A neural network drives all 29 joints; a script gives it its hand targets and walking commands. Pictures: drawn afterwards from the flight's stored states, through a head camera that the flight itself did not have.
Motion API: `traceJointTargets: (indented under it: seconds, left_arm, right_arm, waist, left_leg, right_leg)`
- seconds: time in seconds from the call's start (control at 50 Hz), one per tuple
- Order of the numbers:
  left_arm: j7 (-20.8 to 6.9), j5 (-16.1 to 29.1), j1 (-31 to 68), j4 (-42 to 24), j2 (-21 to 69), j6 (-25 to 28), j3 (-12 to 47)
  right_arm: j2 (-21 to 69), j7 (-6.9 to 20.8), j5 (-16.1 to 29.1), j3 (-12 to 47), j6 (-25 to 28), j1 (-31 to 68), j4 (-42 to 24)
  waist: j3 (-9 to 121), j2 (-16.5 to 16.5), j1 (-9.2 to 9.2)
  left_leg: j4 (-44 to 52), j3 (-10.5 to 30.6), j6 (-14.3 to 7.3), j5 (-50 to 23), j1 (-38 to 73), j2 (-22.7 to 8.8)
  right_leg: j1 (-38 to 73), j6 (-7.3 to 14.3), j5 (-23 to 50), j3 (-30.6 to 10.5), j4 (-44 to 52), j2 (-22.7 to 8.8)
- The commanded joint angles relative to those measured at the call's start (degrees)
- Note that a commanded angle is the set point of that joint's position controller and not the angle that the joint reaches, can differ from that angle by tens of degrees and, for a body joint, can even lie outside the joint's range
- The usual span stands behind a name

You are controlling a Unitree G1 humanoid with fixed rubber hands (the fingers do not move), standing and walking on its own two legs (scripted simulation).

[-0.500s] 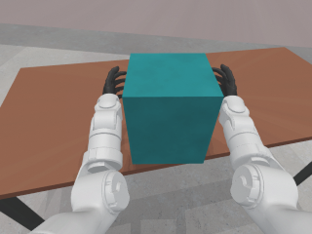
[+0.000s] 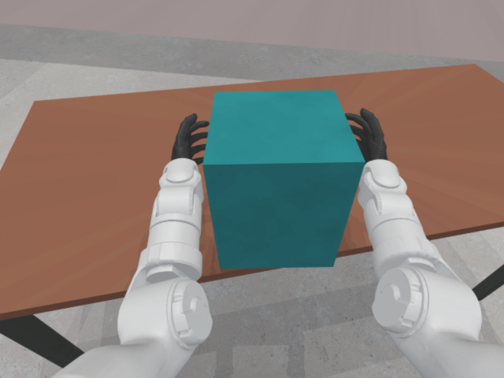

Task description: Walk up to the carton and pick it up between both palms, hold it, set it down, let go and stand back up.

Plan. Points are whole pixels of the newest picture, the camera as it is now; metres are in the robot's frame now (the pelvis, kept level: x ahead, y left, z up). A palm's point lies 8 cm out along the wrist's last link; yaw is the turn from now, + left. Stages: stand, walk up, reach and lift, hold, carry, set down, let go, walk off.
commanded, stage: set down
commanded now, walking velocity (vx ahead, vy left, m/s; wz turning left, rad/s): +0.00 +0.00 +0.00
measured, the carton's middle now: (275, 181) +0.42 +0.02 +0.07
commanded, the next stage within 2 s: none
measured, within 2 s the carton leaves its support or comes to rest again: rests again in 0.34 s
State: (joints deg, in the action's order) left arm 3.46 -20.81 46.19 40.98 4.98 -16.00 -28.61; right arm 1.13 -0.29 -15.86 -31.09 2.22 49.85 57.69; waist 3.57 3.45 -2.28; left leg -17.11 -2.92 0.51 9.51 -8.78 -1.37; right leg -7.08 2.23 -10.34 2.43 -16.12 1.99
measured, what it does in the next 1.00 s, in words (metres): stands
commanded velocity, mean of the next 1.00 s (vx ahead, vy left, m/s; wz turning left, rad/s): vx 0.00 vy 0.00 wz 0.00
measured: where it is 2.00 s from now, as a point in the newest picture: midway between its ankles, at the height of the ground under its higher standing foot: outside the picture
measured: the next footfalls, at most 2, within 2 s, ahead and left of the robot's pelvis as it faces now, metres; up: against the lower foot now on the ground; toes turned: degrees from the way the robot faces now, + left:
none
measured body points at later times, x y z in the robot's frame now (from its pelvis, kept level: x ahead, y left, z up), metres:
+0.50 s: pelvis +0.00 +0.00 +0.00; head +0.00 +0.02 +0.45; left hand +0.41 +0.18 +0.13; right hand +0.43 -0.13 +0.14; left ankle -0.01 +0.12 -0.75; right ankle -0.02 -0.09 -0.75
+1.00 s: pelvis +0.00 +0.00 +0.00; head +0.00 +0.02 +0.45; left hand +0.41 +0.17 +0.12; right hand +0.43 -0.13 +0.13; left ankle -0.01 +0.12 -0.75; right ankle -0.02 -0.09 -0.75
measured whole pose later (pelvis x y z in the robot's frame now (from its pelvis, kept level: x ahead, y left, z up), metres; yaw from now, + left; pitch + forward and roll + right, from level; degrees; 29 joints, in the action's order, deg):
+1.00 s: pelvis +0.00 +0.00 +0.00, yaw -2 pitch +1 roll +0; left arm 1.4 -25.3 45.0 37.0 9.3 -11.8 -34.0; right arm 4.0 3.5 -22.7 -37.0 4.6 47.6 52.0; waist 1.1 2.9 -3.7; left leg -16.0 -5.5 0.1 9.2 -7.6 -1.5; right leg -7.3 2.0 -10.4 2.3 -16.8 1.4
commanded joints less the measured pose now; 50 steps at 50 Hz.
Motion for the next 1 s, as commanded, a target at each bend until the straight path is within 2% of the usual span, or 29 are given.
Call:
traceJointTargets:
  seconds: [0.0, 0.3, 0.46, 0.62, 0.9, 0.98]
  left_arm:
    - [-4.07, 2.30, 34.95, -3.71, 23.91, 3.20, 15.74]
    - [-4.71, 0.17, 31.71, -1.78, 22.72, 4.30, 11.98]
    - [-4.69, -1.09, 29.82, -1.99, 22.27, 4.62, 10.60]
    - [-4.72, -2.49, 27.31, -2.06, 21.87, 4.62, 8.85]
    - [-5.07, -3.86, 23.89, -2.60, 21.57, 4.44, 7.19]
    - [-5.24, -4.38, 22.76, -2.56, 21.46, 4.40, 6.63]
  right_arm:
    - [24.89, 8.05, -0.42, 14.06, 2.68, 35.25, -3.59]
    - [25.22, 8.68, -3.40, 12.04, 3.19, 32.81, -3.35]
    - [24.69, 9.30, -5.04, 10.62, 3.41, 30.91, -3.40]
    - [24.47, 10.02, -6.25, 9.77, 3.51, 29.28, -4.17]
    - [24.12, 10.73, -8.05, 8.27, 2.88, 25.75, -4.39]
    - [24.22, 10.85, -8.15, 8.06, 2.75, 24.91, -4.60]
  waist:
    - [27.17, -3.76, -0.37]
    - [24.53, -1.68, -1.56]
    - [22.73, -1.82, -1.43]
    - [20.93, -1.92, -2.37]
    - [16.81, -1.49, -1.80]
    - [15.91, -1.53, -2.15]
  left_leg:
    - [-2.26, -3.16, 1.08, -21.84, 13.36, 0.59]
    - [-0.72, -4.17, -0.21, -18.54, 10.10, 0.60]
    - [-0.39, -4.55, -0.51, -17.67, 10.65, 0.39]
    - [0.18, -4.99, -1.16, -16.18, 9.82, 0.39]
    - [0.53, -5.21, -1.61, -14.97, 10.11, 0.29]
    - [0.67, -5.36, -1.66, -14.89, 9.78, 0.34]
  right_leg:
    - [6.40, -5.20, 25.39, 3.32, -1.36, -1.05]
    - [7.53, -5.64, 24.09, 2.65, -1.42, -1.59]
    - [5.94, -5.36, 21.03, 2.82, -0.78, -1.45]
    - [5.75, -5.19, 18.46, 2.51, -0.57, -1.49]
    - [4.26, -5.09, 15.13, 2.87, 0.08, -1.37]
    - [4.23, -5.19, 14.94, 2.79, 0.11, -1.46]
